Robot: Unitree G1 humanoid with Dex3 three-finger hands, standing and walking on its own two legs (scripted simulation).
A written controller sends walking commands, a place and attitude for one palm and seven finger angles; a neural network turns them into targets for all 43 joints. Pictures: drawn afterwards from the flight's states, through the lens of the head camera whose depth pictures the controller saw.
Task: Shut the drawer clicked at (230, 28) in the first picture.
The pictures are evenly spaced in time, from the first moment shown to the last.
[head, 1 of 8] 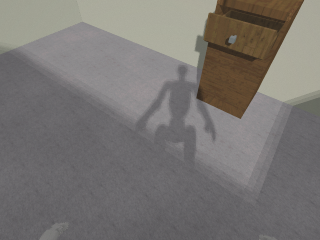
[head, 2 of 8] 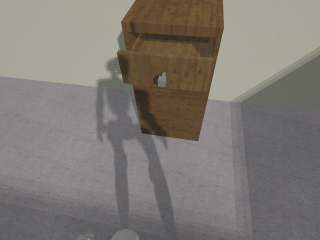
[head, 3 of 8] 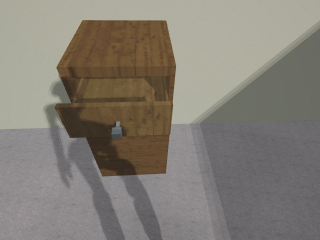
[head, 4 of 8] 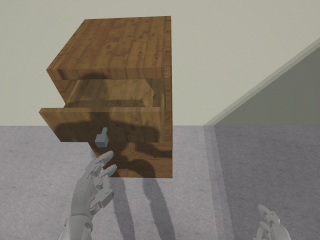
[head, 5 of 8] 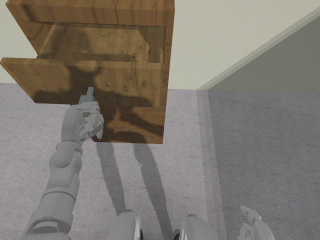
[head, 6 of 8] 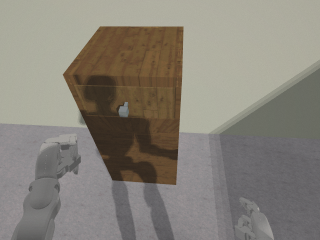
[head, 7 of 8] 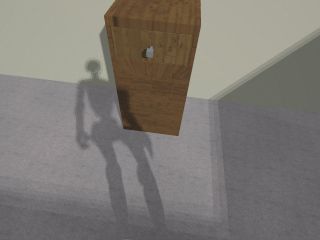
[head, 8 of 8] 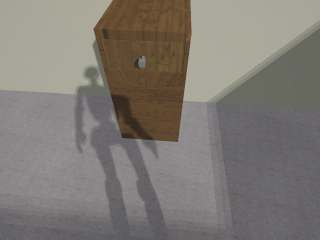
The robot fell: no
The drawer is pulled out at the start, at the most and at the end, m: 0.16 0.16 0.00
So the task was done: yes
